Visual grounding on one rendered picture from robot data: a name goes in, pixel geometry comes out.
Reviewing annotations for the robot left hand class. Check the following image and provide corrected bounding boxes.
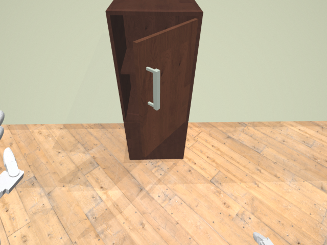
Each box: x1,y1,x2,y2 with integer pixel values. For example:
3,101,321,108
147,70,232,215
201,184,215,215
0,111,24,198

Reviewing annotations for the cupboard door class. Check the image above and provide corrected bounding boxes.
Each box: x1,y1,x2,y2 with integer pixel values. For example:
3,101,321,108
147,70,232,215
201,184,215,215
133,18,198,157

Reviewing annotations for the handle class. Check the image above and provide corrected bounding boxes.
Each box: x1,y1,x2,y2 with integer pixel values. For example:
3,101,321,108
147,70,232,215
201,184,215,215
146,67,160,110

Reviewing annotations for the robot right hand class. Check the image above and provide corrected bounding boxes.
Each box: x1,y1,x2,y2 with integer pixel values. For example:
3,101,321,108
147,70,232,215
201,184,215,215
253,232,274,245

